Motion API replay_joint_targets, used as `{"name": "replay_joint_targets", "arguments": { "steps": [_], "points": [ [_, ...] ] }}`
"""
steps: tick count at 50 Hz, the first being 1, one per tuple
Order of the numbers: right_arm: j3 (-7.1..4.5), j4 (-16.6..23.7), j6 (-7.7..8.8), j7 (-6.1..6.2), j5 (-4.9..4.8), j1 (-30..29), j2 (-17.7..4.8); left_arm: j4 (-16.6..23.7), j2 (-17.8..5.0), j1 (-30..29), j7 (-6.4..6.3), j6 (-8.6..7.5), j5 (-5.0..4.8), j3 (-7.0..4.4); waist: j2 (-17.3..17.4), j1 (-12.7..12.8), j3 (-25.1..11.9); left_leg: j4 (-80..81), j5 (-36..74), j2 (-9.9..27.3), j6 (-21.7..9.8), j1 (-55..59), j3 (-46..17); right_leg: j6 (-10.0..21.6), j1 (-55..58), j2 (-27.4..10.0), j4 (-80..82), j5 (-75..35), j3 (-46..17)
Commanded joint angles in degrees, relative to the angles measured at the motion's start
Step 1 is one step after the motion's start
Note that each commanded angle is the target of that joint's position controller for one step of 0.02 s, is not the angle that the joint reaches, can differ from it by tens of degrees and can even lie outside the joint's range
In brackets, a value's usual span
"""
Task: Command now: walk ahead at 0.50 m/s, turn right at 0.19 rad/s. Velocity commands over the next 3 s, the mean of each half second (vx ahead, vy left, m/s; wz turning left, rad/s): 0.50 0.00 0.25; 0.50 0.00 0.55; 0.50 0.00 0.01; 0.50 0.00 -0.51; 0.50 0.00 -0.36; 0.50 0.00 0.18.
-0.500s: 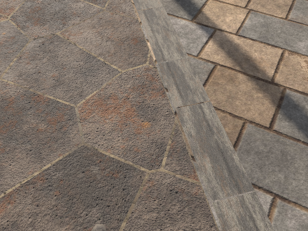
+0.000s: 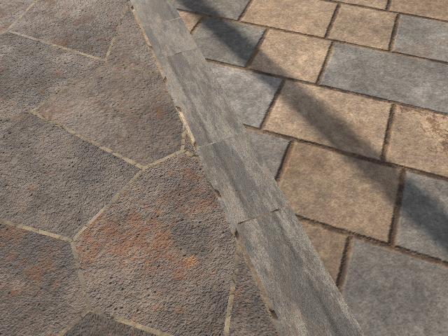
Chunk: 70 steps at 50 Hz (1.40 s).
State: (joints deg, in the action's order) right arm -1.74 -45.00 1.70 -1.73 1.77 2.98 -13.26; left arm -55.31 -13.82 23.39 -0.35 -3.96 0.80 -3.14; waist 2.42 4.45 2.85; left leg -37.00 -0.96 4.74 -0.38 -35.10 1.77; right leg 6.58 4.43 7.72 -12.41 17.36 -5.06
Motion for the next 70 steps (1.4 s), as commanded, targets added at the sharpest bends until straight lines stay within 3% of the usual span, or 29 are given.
{"name": "replay_joint_targets", "arguments": {
  "steps": [1,4,5,6,7,8,9,11,13,18,25,28,30,31,32,33,34,35,37,42,52,55,57,58,59,60,62,64,70],
  "points": [
    [-1.16,5.4,1.56,0.12,-0.28,-4.5,-5.6,1.0,-9.1,2.2,-0.82,-0.56,0.46,-1.52,-6.8,-1.6,1.4,4.9,-3.1,-2.6,-2.9,3.2,0.9,4.1,1.1,-17.7,-2.6,-42.4,-6.3],
    [-2.90,-1.4,2.34,1.64,-0.29,15.9,-8.6,1.0,-10.3,-0.7,-0.69,-0.77,0.94,-1.69,-5.2,-11.0,-8.4,10.2,-6.0,-6.4,-6.9,27.1,2.3,1.4,-1.8,-14.3,-24.6,-54.3,-0.6],
    [-3.87,-3.1,2.59,2.35,0.89,25.3,-12.5,2.4,-7.6,0.7,-0.58,-0.95,0.78,-0.91,0.7,-13.5,-15.2,10.2,-11.2,5.3,-9.9,40.5,-11.3,0.5,-11.9,-11.0,-41.7,-35.7,2.2],
    [-5.21,-4.0,2.21,1.78,1.12,25.7,-17.6,2.4,-2.9,8.6,0.28,-1.06,-1.09,-0.34,16.1,-8.4,-19.4,18.4,-12.9,17.9,-19.4,52.3,-42.2,-2.3,-32.0,0.7,-60.8,9.3,4.7],
    [-4.26,-3.3,1.54,0.83,-1.06,19.6,-12.7,2.3,-7.2,4.7,0.14,-1.03,1.08,-0.78,6.1,-7.0,-13.5,22.5,-20.6,15.4,-18.2,47.3,-45.5,-1.1,-38.6,-3.7,-64.0,9.2,-0.1],
    [-3.45,-2.0,1.48,0.51,-1.50,13.8,-9.3,3.8,-7.6,-1.2,0.47,-1.29,1.16,-0.92,1.3,-6.0,-5.7,22.6,-19.7,13.5,-17.1,39.2,-35.3,-1.3,-40.2,-6.9,-62.4,3.1,0.5],
    [-2.87,-2.1,1.69,0.32,-1.07,12.1,-7.1,4.9,-6.7,-4.8,0.75,-1.63,1.20,-0.56,-2.0,-5.5,-2.9,23.6,-12.4,10.6,-16.0,33.8,-29.4,-1.7,-39.2,-8.8,-59.2,-0.1,1.0],
    [-2.21,-3.9,2.23,0.79,-1.28,13.1,-5.6,5.9,-5.2,-5.3,1.19,-0.66,1.96,-0.12,-0.1,-3.2,-2.0,24.7,-2.1,6.1,-13.8,28.2,-22.1,-3.4,-35.3,-11.0,-53.6,-1.6,1.5],
    [-2.58,-5.1,2.91,1.01,-1.73,15.4,-6.9,6.6,-4.4,-5.5,1.41,0.35,2.11,0.20,1.0,-2.7,-2.8,25.2,4.0,4.7,-14.4,26.7,-19.4,-5.3,-34.2,-11.0,-50.5,-1.4,2.7],
    [-3.29,-5.8,2.45,1.34,-1.86,20.0,-8.6,11.3,-4.1,-17.3,1.48,1.27,1.79,0.82,0.9,-5.3,0.6,28.4,-0.2,2.6,-14.2,24.5,-18.2,-9.2,-39.7,-12.1,-37.2,-9.1,4.7],
    [-3.91,-5.7,1.76,1.79,-1.07,25.6,-9.3,16.3,-3.8,-28.7,1.64,0.58,0.74,1.66,1.9,-9.6,-0.4,22.2,9.0,2.2,-12.1,31.7,-20.2,-9.4,-39.2,-9.2,-24.2,-14.8,4.5],
    [-4.45,-4.3,1.57,2.36,-0.66,23.1,-10.5,16.8,-5.3,-26.3,1.40,-0.25,0.44,1.35,2.8,-7.3,-1.3,17.9,12.3,3.0,-10.2,31.3,-22.7,-7.8,-31.5,-7.9,-18.6,-10.8,3.4],
    [-4.77,-3.1,1.83,2.12,-0.92,20.0,-11.5,14.1,-7.5,-16.3,0.57,-1.15,0.46,0.39,1.4,-2.4,-5.1,9.0,16.0,0.4,-7.9,27.5,-22.4,-5.9,-16.4,-6.1,-12.8,-9.0,4.0],
    [-4.39,-2.4,2.35,1.60,-1.58,19.7,-9.9,12.9,-10.7,-9.1,-0.29,-1.97,1.43,-0.65,-3.2,0.7,-10.5,-2.8,11.1,-3.5,-6.4,22.8,-19.1,-3.6,-4.9,-12.3,-10.8,-6.1,-1.6],
    [-3.15,-0.2,2.66,1.52,-3.08,21.5,-4.8,13.1,-15.4,-1.6,-1.29,-1.83,2.80,-1.69,-11.6,2.2,-19.1,-18.8,-10.3,-8.6,-4.7,11.8,-12.0,-0.1,9.4,-27.8,-8.6,4.8,-18.4],
    [-3.23,1.3,2.15,1.64,-2.73,25.5,-5.6,12.7,-17.4,-3.6,-1.14,-0.61,2.21,-2.48,-21.0,-1.8,-20.2,-28.3,-31.8,-12.2,-4.5,-0.3,-7.1,5.2,10.6,-34.5,-2.2,9.3,-39.6],
    [-3.56,-1.0,1.05,1.99,-1.13,24.7,-8.4,13.8,-11.5,-7.7,-0.78,-0.05,1.77,-1.52,-10.5,-3.3,-11.8,-33.1,-27.2,-6.6,-4.8,-3.4,-8.0,5.3,3.2,-32.5,-2.6,14.2,-34.2],
    [-3.48,-1.0,0.83,1.25,-0.55,20.6,-7.9,14.3,-6.8,-10.6,-0.47,-0.12,1.23,-0.41,-4.6,-3.0,-5.8,-32.1,-22.2,-5.0,-4.4,-2.6,-7.6,4.0,-3.7,-28.7,-1.5,10.2,-24.7],
    [-3.44,-0.1,0.02,0.20,0.26,17.8,-6.6,13.2,-5.0,-11.0,-0.48,-0.79,1.22,0.23,-7.5,-4.5,-2.0,-28.3,-18.5,-2.3,-3.2,-0.1,-6.7,1.6,-10.4,-23.9,0.9,-3.6,-11.8],
    [-2.99,2.6,-1.76,-1.45,0.39,12.5,-5.7,10.8,-6.4,-6.9,0.11,-2.67,0.13,-0.51,-7.4,-5.0,-2.6,-27.9,-11.7,-1.2,-1.6,-4.0,-5.2,2.2,-9.1,-22.8,2.9,-20.1,-0.2],
    [-0.76,8.9,-1.12,-2.79,0.59,-4.4,-3.7,6.2,-8.3,0.8,0.02,-1.66,0.41,-1.04,-7.1,-1.3,2.1,-0.8,-4.1,-2.7,-3.9,0.7,2.4,0.8,-4.4,-22.5,2.6,-29.3,12.4],
    [-1.09,8.1,-0.61,-1.74,1.21,-1.6,-4.7,4.2,-10.2,2.5,-0.22,-0.55,0.48,-1.14,-8.4,-3.2,-0.2,3.6,-11.9,-7.0,-7.1,8.6,4.9,0.4,-0.1,-23.4,-6.5,-50.9,14.3],
    [-2.38,2.9,0.58,-0.72,2.01,13.2,-6.9,4.0,-10.2,2.2,-0.37,0.25,0.03,-0.74,-6.4,-10.0,-8.9,9.9,-9.0,-9.3,-9.9,28.8,4.0,-1.1,-5.3,-21.5,-25.7,-51.9,17.3],
    [-3.75,1.3,0.89,0.23,3.02,21.4,-11.8,6.6,-6.8,2.5,-0.05,0.03,-0.88,0.40,0.2,-12.8,-16.8,10.6,-15.1,3.5,-13.6,47.1,-11.8,-2.8,-21.1,-18.7,-43.0,-31.0,17.8],
    [-4.78,1.1,0.66,0.82,1.58,22.7,-16.7,8.3,-3.1,5.9,0.85,0.07,-1.14,1.01,10.8,-10.1,-22.8,15.8,-7.9,20.1,-20.2,57.9,-38.7,-4.9,-38.9,-8.5,-61.4,15.9,14.0],
    [-4.72,1.3,0.38,1.42,-0.13,21.9,-15.4,8.4,-8.5,-1.4,0.35,0.46,-0.43,-0.66,0.7,-12.1,-18.8,17.1,-2.0,17.9,-18.5,53.3,-34.7,-4.0,-42.9,-9.7,-64.8,11.2,4.6],
    [-2.92,0.1,1.20,1.63,-0.16,15.2,-9.3,8.3,-5.8,-3.4,0.80,-0.15,-1.33,-0.07,-1.0,-7.3,-6.4,20.3,6.8,12.7,-13.6,37.8,-18.2,-3.1,-40.8,-12.8,-57.6,3.5,2.6],
    [-1.74,-0.2,2.16,1.59,-0.67,11.6,-5.6,5.9,-4.8,0.7,1.16,1.60,0.38,-0.19,1.7,-3.7,-3.3,24.3,6.3,9.0,-9.9,29.1,-10.4,-3.8,-34.5,-13.6,-53.0,1.0,2.5],
    [-1.91,-3.2,4.29,1.79,-0.73,15.7,-6.2,7.2,-3.0,-6.6,2.63,3.18,0.55,-0.63,1.3,-4.0,1.2,30.6,6.1,7.5,-8.8,28.8,-1.7,-4.8,-42.3,-13.3,-47.7,-10.4,2.4]
  ]
}}
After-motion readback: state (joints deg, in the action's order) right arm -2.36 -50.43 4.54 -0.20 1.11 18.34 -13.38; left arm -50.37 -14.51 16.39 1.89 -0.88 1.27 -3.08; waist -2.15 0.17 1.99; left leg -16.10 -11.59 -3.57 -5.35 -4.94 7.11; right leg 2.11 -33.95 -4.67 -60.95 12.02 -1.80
